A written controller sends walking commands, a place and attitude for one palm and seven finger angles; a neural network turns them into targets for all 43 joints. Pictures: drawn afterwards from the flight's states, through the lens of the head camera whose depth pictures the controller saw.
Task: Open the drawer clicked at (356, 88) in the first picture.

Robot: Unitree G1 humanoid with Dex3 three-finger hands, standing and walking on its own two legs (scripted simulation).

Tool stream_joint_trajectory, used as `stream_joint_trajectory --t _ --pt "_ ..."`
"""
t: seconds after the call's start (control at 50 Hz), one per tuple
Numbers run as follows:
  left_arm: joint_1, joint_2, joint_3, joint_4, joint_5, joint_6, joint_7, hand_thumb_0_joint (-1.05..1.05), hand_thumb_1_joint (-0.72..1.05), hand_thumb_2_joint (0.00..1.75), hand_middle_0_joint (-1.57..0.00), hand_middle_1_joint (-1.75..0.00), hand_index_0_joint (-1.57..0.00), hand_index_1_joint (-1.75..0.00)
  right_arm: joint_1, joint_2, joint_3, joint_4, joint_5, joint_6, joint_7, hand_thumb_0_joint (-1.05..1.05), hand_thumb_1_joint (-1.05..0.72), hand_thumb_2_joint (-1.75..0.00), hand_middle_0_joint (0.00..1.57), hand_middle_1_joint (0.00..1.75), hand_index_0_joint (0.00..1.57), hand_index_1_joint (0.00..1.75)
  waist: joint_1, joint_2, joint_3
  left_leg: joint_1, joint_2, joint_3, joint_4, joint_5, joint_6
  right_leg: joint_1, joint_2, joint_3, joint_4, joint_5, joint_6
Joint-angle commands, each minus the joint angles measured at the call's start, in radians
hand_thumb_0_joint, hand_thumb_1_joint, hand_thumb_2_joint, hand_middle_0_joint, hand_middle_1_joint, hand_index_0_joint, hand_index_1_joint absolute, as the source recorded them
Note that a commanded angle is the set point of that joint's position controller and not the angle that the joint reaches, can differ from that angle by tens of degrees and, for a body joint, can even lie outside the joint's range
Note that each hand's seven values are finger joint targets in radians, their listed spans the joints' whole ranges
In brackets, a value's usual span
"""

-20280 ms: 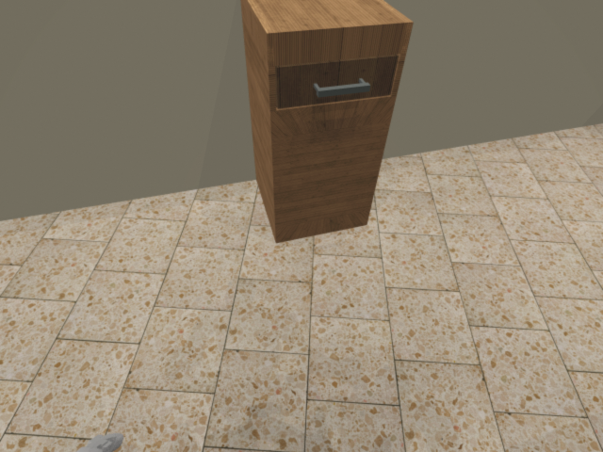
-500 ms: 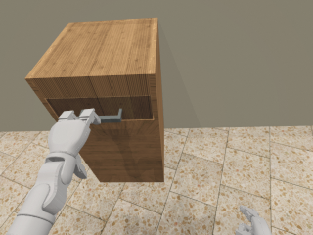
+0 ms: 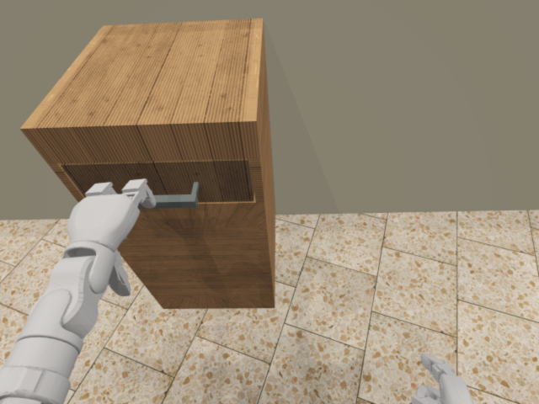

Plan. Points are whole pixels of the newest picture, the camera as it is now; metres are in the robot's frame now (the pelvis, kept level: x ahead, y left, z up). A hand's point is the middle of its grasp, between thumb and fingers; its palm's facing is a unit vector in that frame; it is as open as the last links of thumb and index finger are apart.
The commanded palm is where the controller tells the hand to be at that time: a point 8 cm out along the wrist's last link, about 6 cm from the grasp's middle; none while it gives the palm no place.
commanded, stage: move the hooked fingers above the handle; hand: left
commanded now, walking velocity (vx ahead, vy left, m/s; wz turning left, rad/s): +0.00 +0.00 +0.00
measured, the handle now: (159, 194) +0.50 +0.30 -0.04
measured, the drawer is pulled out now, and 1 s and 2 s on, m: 0.00 0.00 0.00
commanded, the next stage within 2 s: lower the fingers behind the handle in 1.76 s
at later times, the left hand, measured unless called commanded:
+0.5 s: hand (137, 216) +0.39 +0.28 +0.03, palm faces -0.05 -0.04 -1.00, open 13.8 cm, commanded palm +0.38 +0.28 +0.09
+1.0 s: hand (146, 200) +0.44 +0.29 +0.01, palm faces -0.08 -0.03 -1.00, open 13.8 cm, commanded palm +0.44 +0.29 +0.07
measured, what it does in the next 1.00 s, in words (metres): stands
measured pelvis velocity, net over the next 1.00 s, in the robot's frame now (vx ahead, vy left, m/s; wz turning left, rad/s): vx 0.00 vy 0.02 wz -0.04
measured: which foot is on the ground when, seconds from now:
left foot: down 0.00-1.00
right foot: down 0.00-1.00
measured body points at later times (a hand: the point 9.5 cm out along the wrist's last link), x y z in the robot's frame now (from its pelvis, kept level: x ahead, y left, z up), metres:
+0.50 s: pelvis +0.00 +0.03 -0.01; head +0.05 +0.02 +0.44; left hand +0.39 +0.28 +0.09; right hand +0.10 -0.23 -0.14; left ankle +0.00 +0.14 -0.73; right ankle -0.03 -0.10 -0.73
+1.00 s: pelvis +0.00 +0.02 -0.02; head +0.08 +0.02 +0.42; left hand +0.44 +0.29 +0.07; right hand +0.01 -0.26 -0.15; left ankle +0.00 +0.14 -0.73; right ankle -0.03 -0.10 -0.73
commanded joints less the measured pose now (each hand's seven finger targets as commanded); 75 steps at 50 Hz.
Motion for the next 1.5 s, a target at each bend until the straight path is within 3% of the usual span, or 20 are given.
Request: stream_joint_trajectory --t 0.0,0.02,0.1,0.18,0.22,0.3,0.42,0.54,0.64,0.78,0.82,0.92,0.98,1.02,1.12,1.16,1.22,1.4,1.44,1.48 --pt "-0.347 0.235 0.123 -0.223 0.007 -0.045 0.05 0.0 -0.5 0.3 -0.3 -1.2 -0.3 -1.2 -0.032 -0.105 -0.047 -0.126 -0.012 -0.037 0.002 0.0 -0.9 -0.9 0.2 0.3 0.2 0.3 -0.02 -0.016 -0.342 0.151 -0.061 0.084 0.014 0.35 0.067 0.094 -0.005 0.012 -0.045 0.486 0.005" --pt "-0.344 0.205 0.103 -0.235 0.005 -0.051 0.056 0.0 -0.5 0.3 -0.3 -1.2 -0.3 -1.2 -0.023 -0.101 -0.049 -0.129 -0.012 -0.039 0.006 0.0 -0.9 -0.9 0.2 0.3 0.2 0.3 -0.023 -0.001 -0.349 0.157 -0.059 0.081 0.018 0.364 0.067 0.083 -0.005 0.003 -0.037 0.494 0.003" --pt "-0.291 0.24 0.164 -0.186 0.014 -0.042 0.097 0.0 -0.5 0.3 -0.3 -1.2 -0.3 -1.2 -0.005 -0.11 -0.057 -0.123 -0.011 -0.026 0.016 0.0 -0.9 -0.9 0.2 0.3 0.2 0.3 -0.009 -0.032 -0.338 0.123 -0.05 0.072 0.021 0.39 0.059 0.068 0.006 -0.01 -0.019 0.47 -0.005" --pt "-0.342 0.201 0.128 -0.11 0.038 0.008 0.134 0.0 -0.5 0.3 -0.3 -1.2 -0.3 -1.2 0.016 -0.112 -0.058 -0.118 -0.004 -0.018 0.025 0.0 -0.9 -0.9 0.2 0.3 0.2 0.3 -0.02 -0.028 -0.306 0.117 -0.036 0.069 0.014 0.366 0.055 -0.001 0.016 -0.029 -0.014 0.386 -0.01" --pt "-0.384 0.233 0.144 -0.091 0.049 0.029 0.144 0.0 -0.5 0.3 -0.3 -1.2 -0.3 -1.2 0.024 -0.117 -0.058 -0.119 -0.003 -0.017 0.024 0.0 -0.9 -0.9 0.2 0.3 0.2 0.3 -0.019 -0.022 -0.325 0.114 -0.035 0.068 0.011 0.352 0.056 0.004 0.017 -0.028 -0.012 0.363 -0.012" --pt "-0.492 0.237 0.112 -0.014 0.057 0.046 0.133 0.0 -0.5 0.3 -0.3 -1.2 -0.3 -1.2 0.05 -0.125 -0.055 -0.105 -0.002 -0.009 0.012 0.0 -0.9 -0.9 0.2 0.3 0.2 0.3 -0.051 -0.016 -0.33 0.116 -0.03 0.065 0.01 0.315 0.057 -0.023 0.019 -0.03 -0.02 0.311 -0.012" --pt "-0.631 0.192 0.039 0.056 0.059 -0.009 0.099 0.0 -0.5 0.3 -0.3 -1.2 -0.3 -1.2 0.106 -0.125 -0.062 -0.088 -0.005 -0.013 0.006 0.0 -0.9 -0.9 0.2 0.3 0.2 0.3 -0.086 0.028 -0.348 0.161 -0.021 0.047 0.028 0.304 0.059 -0.106 0.022 -0.031 -0.02 0.262 -0.014" --pt "-0.709 0.275 0.108 0.222 0.089 -0.057 0.128 0.0 -0.5 0.3 -0.3 -1.2 -0.3 -1.2 0.152 -0.134 -0.061 -0.07 -0.007 -0.003 0.007 0.0 -0.9 -0.9 0.2 0.3 0.2 0.3 -0.082 0.012 -0.327 0.083 -0.021 0.046 0.044 0.266 0.056 -0.147 0.026 -0.033 0.004 0.235 -0.019" --pt "-0.699 0.319 0.156 0.295 0.1 -0.064 0.169 0.0 -0.5 0.3 -0.3 -1.2 -0.3 -1.2 0.186 -0.137 -0.069 -0.069 -0.011 0.003 0.018 0.0 -0.9 -0.9 0.2 0.3 0.2 0.3 -0.067 0.024 -0.407 0.051 -0.021 0.062 0.074 0.32 0.055 -0.117 0.029 -0.027 0.031 0.3 -0.018" --pt "-0.787 0.336 0.135 0.359 0.106 -0.07 0.171 0.0 -0.5 0.3 -0.3 -1.2 -0.3 -1.2 0.234 -0.153 -0.079 -0.045 -0.01 0.009 0.018 0.0 -0.9 -0.9 0.2 0.3 0.2 0.3 -0.115 -0.009 -0.43 0.014 -0.019 0.073 0.099 0.311 0.067 -0.123 0.031 -0.012 0.027 0.335 -0.006" --pt "-0.824 0.347 0.135 0.337 0.104 -0.095 0.165 0.0 -0.5 0.3 -0.3 -1.2 -0.3 -1.2 0.249 -0.153 -0.081 -0.036 -0.013 0.011 0.016 0.0 -0.9 -0.9 0.2 0.3 0.2 0.3 -0.12 0.022 -0.465 0.032 -0.019 0.071 0.107 0.337 0.068 -0.119 0.031 -0.006 0.031 0.359 -0.007" --pt "-0.855 0.372 0.144 0.39 0.106 -0.129 0.166 0.0 -0.5 0.3 -0.3 -1.2 -0.3 -1.2 0.27 -0.157 -0.081 -0.012 -0.015 0.017 0.012 0.0 -0.9 -0.9 0.2 0.3 0.2 0.3 -0.142 0.036 -0.424 -0.009 -0.021 0.071 0.123 0.305 0.071 -0.162 0.032 -0.003 0.033 0.339 -0.004" --pt "-0.854 0.393 0.153 0.46 0.115 -0.122 0.178 0.0 -0.5 0.3 -0.3 -1.2 -0.3 -1.2 0.278 -0.162 -0.077 -0.004 -0.016 0.021 0.014 0.0 -0.9 -0.9 0.2 0.3 0.2 0.3 -0.146 0.033 -0.392 -0.052 -0.021 0.072 0.133 0.275 0.07 -0.199 0.035 -0.007 0.041 0.306 -0.006" --pt "-0.893 0.427 0.171 0.442 0.125 -0.128 0.187 0.0 -0.5 0.3 -0.3 -1.2 -0.3 -1.2 0.289 -0.165 -0.078 -0.004 -0.021 0.022 0.017 0.0 -0.9 -0.9 0.2 0.3 0.2 0.3 -0.142 0.076 -0.462 -0.033 -0.02 0.071 0.147 0.31 0.067 -0.196 0.036 -0.006 0.061 0.33 -0.007" --pt "-0.823 0.441 0.199 0.472 0.112 -0.121 0.185 0.0 -0.5 0.3 -0.3 -1.2 -0.3 -1.2 0.3 -0.166 -0.079 -0.009 -0.027 0.032 0.026 0.0 -0.9 -0.9 0.2 0.3 0.2 0.3 -0.122 0.053 -0.534 -0.027 -0.015 0.079 0.168 0.386 0.064 -0.151 0.04 -0.007 0.083 0.412 -0.004" --pt "-0.816 0.41 0.178 0.454 0.106 -0.12 0.184 0.0 -0.5 0.3 -0.3 -1.2 -0.3 -1.2 0.298 -0.163 -0.081 -0.015 -0.025 0.036 0.028 0.0 -0.9 -0.9 0.2 0.3 0.2 0.3 -0.126 0.038 -0.518 -0.029 -0.014 0.082 0.164 0.379 0.066 -0.153 0.042 -0.008 0.076 0.406 -0.002" --pt "-0.818 0.45 0.21 0.438 0.11 -0.123 0.188 0.0 -0.5 0.3 -0.3 -1.2 -0.3 -1.2 0.291 -0.169 -0.079 -0.014 -0.023 0.042 0.026 0.0 -0.9 -0.9 0.2 0.3 0.2 0.3 -0.121 0.034 -0.498 -0.039 -0.013 0.079 0.157 0.372 0.068 -0.146 0.041 -0.007 0.074 0.403 -0.003" --pt "-0.846 0.388 0.161 0.432 0.107 -0.132 0.194 0.0 -0.5 0.3 -0.3 -1.2 -0.3 -1.2 0.282 -0.164 -0.08 -0.008 -0.019 0.037 0.023 0.0 -0.9 -0.9 0.2 0.3 0.2 0.3 -0.149 0.042 -0.419 -0.003 -0.006 0.061 0.136 0.309 0.067 -0.221 0.045 -0.02 0.046 0.288 -0.007" --pt "-0.875 0.347 0.12 0.422 0.112 -0.127 0.196 0.0 -0.5 0.3 -0.3 -1.2 -0.3 -1.2 0.283 -0.159 -0.081 -0.011 -0.018 0.033 0.025 0.0 -0.9 -0.9 0.2 0.3 0.2 0.3 -0.153 0.072 -0.423 0.027 -0.003 0.054 0.132 0.308 0.062 -0.253 0.045 -0.028 0.049 0.262 -0.01" --pt "-0.856 0.365 0.14 0.426 0.114 -0.121 0.198 0.0 -0.5 0.3 -0.3 -1.2 -0.3 -1.2 0.283 -0.162 -0.08 -0.012 -0.02 0.032 0.029 0.0 -0.9 -0.9 0.2 0.3 0.2 0.3 -0.142 0.09 -0.435 0.046 -0.003 0.05 0.134 0.321 0.058 -0.261 0.047 -0.031 0.051 0.253 -0.013"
